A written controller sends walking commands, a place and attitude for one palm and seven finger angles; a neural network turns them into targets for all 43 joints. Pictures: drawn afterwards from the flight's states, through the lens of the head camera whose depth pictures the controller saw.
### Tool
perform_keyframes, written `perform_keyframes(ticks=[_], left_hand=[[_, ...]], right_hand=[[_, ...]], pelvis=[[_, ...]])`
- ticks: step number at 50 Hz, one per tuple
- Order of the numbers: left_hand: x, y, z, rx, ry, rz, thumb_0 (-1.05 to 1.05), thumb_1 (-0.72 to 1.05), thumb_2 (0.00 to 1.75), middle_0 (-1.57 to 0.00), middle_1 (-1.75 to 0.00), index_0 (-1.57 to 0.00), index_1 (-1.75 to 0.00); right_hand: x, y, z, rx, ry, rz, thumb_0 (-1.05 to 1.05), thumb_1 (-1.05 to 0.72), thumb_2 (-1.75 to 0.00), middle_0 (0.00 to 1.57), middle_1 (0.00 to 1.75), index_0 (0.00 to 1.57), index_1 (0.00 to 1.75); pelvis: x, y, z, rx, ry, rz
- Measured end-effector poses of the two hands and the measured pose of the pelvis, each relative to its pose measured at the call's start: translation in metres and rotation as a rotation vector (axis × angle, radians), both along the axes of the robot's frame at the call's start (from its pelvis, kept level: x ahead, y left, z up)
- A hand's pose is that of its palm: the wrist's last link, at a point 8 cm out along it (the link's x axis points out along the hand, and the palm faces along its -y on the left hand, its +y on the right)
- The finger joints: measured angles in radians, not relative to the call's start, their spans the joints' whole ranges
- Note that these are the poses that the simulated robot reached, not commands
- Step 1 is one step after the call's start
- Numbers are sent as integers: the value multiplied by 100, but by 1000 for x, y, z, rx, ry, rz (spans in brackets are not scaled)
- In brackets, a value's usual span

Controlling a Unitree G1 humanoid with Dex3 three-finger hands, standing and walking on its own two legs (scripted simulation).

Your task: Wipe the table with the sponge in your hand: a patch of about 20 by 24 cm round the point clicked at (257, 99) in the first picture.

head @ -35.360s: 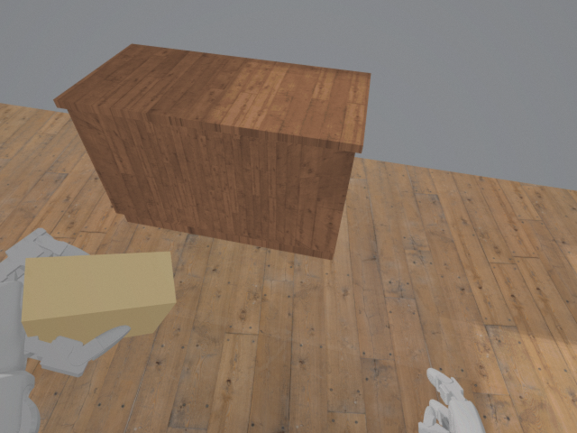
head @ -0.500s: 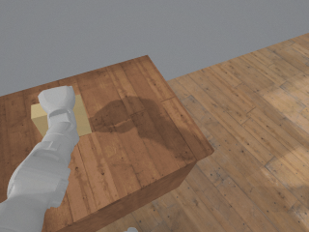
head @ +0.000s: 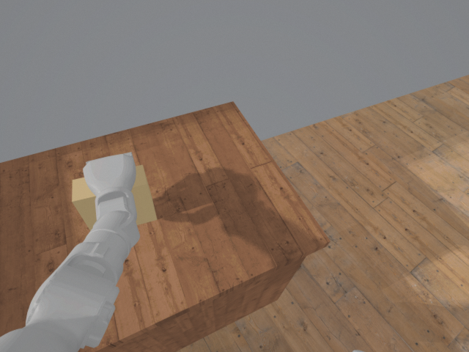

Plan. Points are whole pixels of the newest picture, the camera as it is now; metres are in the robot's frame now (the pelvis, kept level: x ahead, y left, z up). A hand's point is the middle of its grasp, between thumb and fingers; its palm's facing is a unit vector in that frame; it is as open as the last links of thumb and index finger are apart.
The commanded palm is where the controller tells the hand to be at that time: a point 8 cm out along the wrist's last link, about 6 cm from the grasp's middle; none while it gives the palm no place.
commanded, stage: wipe back along the middle lane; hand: left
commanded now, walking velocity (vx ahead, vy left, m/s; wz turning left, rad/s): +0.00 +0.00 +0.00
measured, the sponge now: (120, 207) +0.40 +0.26 -0.06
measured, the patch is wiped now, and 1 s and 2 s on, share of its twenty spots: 0.50 0.75 0.80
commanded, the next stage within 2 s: slide across to the third lane in 1.48 s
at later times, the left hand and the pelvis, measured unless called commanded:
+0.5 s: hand (125, 211) +0.36 +0.22 -0.01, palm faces -0.06 -0.01 -1.00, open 9.9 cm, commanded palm +0.32 +0.19 +0.02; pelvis +0.00 +0.00 +0.00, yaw +0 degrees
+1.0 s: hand (134, 236) +0.31 +0.20 -0.01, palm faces -0.06 -0.03 -1.00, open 9.9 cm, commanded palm +0.26 +0.17 +0.02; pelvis -0.01 -0.01 +0.01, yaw +1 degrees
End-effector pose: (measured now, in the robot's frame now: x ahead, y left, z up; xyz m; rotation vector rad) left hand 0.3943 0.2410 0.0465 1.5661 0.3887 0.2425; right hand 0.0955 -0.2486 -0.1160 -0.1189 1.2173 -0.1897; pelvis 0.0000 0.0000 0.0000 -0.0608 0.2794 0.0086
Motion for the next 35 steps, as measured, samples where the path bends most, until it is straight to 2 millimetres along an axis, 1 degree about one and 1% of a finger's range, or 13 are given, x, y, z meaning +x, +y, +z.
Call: perform_keyframes(ticks=[5, 11, 18, 27, 35], left_hand=[[-10, -6, 0, 2, -12, -11, -1, -48, 111, -68, -144, -69, -146], [-22, -12, 0, -4, -23, -6, -1, -47, 111, -68, -144, -69, -146], [-33, -18, 0, -9, -26, -4, -1, -47, 111, -68, -144, -69, -146], [-50, -26, -1, -14, -35, -3, 0, -47, 111, -68, -144, -68, -146], [-69, -37, 0, -12, -44, -10, 0, -46, 110, -67, -145, -68, -147]], right_hand=[[16, 7, 3, 10, -35, 22, 0, -91, -90, 20, 30, 20, 30], [27, 15, 6, 20, -57, 42, 0, -91, -90, 20, 30, 20, 30], [32, 21, 8, 31, -73, 50, 0, -91, -90, 20, 30, 20, 30], [35, 19, 13, 34, -97, 53, 0, -91, -90, 20, 30, 20, 30], [47, 19, 17, 47, -142, 73, 1, -91, -90, 20, 30, 20, 30]], pelvis=[[-1, 2, 0, 0, -11, 4], [-3, 4, 1, 2, -31, 8], [-4, 4, 3, 5, -47, 5], [-5, 3, 4, 9, -74, 4], [-8, 0, 5, 15, -98, 7]])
